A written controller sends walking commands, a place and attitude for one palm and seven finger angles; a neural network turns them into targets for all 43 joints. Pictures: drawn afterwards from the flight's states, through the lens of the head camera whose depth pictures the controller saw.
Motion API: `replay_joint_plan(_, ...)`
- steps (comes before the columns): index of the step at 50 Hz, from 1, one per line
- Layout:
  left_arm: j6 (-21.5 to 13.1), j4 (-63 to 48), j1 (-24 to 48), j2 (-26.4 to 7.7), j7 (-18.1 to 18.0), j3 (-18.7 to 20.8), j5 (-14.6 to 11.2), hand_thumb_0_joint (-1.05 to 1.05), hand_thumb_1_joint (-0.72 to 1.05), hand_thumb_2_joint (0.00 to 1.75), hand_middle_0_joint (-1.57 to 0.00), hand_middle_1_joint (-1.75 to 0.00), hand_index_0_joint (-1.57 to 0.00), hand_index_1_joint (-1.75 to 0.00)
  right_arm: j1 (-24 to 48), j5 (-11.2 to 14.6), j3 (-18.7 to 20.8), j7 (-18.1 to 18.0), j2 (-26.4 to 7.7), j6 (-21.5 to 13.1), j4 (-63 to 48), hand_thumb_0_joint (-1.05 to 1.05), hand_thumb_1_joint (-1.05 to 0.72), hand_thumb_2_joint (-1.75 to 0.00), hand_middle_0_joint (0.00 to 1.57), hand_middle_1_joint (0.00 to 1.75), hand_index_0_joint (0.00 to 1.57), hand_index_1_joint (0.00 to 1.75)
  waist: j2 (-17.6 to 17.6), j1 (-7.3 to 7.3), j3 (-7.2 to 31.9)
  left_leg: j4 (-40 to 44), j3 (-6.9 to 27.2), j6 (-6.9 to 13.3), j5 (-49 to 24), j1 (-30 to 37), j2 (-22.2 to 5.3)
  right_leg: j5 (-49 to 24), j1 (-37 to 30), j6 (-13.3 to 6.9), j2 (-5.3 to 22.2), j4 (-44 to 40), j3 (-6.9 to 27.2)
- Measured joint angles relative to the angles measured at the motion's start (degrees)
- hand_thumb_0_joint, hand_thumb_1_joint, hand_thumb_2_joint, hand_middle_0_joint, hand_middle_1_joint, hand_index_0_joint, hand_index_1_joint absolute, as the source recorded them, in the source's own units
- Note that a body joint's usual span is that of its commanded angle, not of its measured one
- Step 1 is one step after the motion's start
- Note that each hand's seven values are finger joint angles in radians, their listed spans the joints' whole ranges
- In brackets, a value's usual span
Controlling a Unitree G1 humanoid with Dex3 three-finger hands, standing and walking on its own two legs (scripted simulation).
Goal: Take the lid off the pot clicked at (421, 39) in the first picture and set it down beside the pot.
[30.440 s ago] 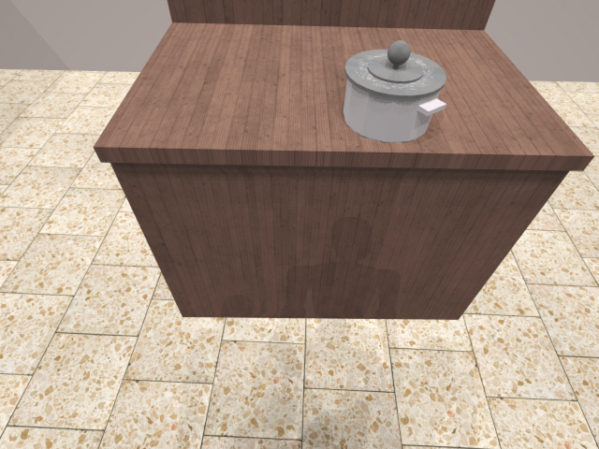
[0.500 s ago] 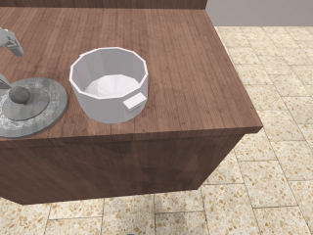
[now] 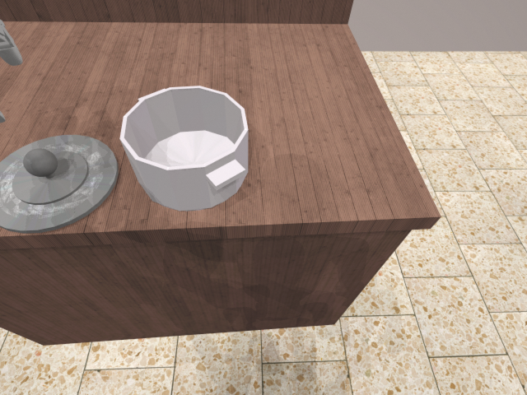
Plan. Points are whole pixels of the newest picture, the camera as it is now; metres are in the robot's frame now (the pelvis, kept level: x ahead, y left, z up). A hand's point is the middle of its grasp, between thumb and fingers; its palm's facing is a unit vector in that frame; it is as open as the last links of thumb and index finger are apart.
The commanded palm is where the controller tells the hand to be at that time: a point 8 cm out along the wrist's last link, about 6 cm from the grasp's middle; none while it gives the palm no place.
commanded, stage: raise the empty hand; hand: left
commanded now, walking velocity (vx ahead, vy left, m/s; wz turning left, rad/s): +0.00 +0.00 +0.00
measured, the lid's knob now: (40, 162) +0.46 +0.35 +0.08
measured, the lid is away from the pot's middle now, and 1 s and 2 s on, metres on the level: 0.23 0.23 0.23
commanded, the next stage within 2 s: draw the hand back to the body in 0.20 s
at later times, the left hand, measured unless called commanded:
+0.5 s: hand out of the picture +0.46 +0.34 +0.24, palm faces -0.21 -0.11 -0.97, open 11.1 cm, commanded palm +0.42 +0.34 +0.29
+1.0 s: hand out of the picture +0.41 +0.28 +0.27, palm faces +0.43 -0.83 -0.35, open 11.0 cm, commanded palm +0.35 +0.32 +0.28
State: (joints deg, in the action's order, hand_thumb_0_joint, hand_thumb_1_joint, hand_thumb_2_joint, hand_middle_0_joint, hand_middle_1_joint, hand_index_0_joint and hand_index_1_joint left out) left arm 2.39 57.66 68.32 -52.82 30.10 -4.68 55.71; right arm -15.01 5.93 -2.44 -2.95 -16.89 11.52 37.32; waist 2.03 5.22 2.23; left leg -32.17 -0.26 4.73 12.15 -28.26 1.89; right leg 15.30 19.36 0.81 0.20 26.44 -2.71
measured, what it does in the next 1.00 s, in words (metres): stands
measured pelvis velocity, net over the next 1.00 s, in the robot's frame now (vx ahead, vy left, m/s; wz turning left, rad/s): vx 0.01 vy -0.03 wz -0.02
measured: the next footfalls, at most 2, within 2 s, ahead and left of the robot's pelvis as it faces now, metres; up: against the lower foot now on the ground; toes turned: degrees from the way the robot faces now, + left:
none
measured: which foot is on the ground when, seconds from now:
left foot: down 0.00-1.00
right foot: down 0.00-1.00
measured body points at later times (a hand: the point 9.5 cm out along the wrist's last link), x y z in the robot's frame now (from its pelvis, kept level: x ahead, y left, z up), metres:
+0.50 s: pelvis +0.01 -0.02 +0.00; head +0.07 -0.02 +0.45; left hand +0.46 +0.34 +0.29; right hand +0.07 -0.29 -0.12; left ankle +0.04 +0.06 -0.73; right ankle -0.03 -0.15 -0.73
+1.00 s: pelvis +0.01 -0.03 +0.01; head +0.03 -0.02 +0.46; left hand +0.38 +0.32 +0.29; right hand +0.17 -0.26 -0.08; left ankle +0.04 +0.06 -0.73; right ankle -0.03 -0.15 -0.73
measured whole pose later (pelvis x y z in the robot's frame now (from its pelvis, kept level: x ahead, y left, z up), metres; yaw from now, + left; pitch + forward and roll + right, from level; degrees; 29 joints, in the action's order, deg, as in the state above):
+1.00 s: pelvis +0.01 -0.03 +0.01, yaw -1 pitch +0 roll -1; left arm -1.9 25.9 36.1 -37.6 2.2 20.0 1.2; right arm -11.2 4.5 -5.7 -3.9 -14.0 2.5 33.7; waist 0.4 -0.7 -1.3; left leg -26.2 -1.0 2.0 11.8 -14.6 0.3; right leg 14.7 6.8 -0.7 -1.4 21.4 -1.4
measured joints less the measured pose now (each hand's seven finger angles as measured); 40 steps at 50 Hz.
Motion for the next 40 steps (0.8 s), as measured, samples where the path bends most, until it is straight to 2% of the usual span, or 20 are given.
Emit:
replay_joint_plan(6,0.87,1.37,2.49,-0.16,0.66,-1.33,0.45,0.0,-0.07,0.78,-0.42,-0.75,-0.42,-0.75,-0.11,0.06,-0.33,-0.16,0.1,-0.45,0.45,0.0,-0.9,-0.89,0.2,0.3,0.2,0.29,0.06,-0.14,-0.23,0.82,0.22,-0.34,-0.34,0.72,-0.07,-0.15,-0.62,-0.06,-0.1,-0.55,-0.15)
replay_joint_plan(18,0.63,3.76,2.42,-3.15,1.28,0.8,1.34,0.0,-0.07,0.78,-0.42,-0.75,-0.42,-0.75,-0.71,0.18,-0.4,-0.23,-0.24,0.02,0.68,0.0,-0.9,-0.89,0.2,0.3,0.2,0.29,-0.1,0.66,-0.48,1.24,-0.24,-1.08,0.16,1.27,-0.93,0.05,-0.8,-0.27,-0.87,-0.87,0.49)
replay_joint_plan(22,0.4,-0.8,-1.62,-3.71,1.18,3.2,0.82,0.0,-0.07,0.78,-0.42,-0.75,-0.42,-0.75,-1.03,0.17,0.19,0.08,-0.48,0.76,0.0,0.0,-0.9,-0.89,0.2,0.3,0.2,0.29,0.12,0.61,-0.36,1.35,-0.36,-1.24,0.34,1.41,-1.04,0.27,-0.82,-0.42,-0.97,-0.83,0.64)
replay_joint_plan(27,0.77,-7.36,-8.64,-3.76,1.25,6.68,-1.1,0.0,-0.07,0.78,-0.42,-0.75,-0.42,-0.75,-0.09,0.33,0.46,0.65,-0.66,1.87,-1.24,0.01,-0.9,-0.89,0.2,0.3,0.2,0.29,0.57,0.29,-0.37,1.21,-0.58,-1.36,0.68,1.95,-1.23,0.54,-1.23,-0.51,-1.13,-0.64,0.9)
replay_joint_plan(35,2.35,-18.21,-17.52,-1.84,1.7,8.88,-3.74,0.0,-0.07,0.78,-0.42,-0.75,-0.42,-0.75,2.95,0.47,0.45,0.88,-0.43,2.14,-3.31,0.01,-0.9,-0.89,0.2,0.3,0.2,0.29,1.17,-1.11,-0.5,1.03,0.17,-1.47,0.65,2.86,-0.99,0.8,-2.46,-0.65,-1.01,-0.53,0.14)
replay_joint_plan(40,3.41,-21.27,-20.75,-0.61,1.98,8.26,-5.45,0.0,-0.07,0.78,-0.42,-0.75,-0.42,-0.75,5.41,0.59,-0.06,0.78,-0.22,2.09,-3.96,0.01,-0.9,-0.89,0.2,0.3,0.2,0.29,1.47,-2.5,-0.64,1.01,0.68,-1.51,0.46,3.71,-0.77,0.82,-3.47,-0.65,-0.88,-0.44,-0.39)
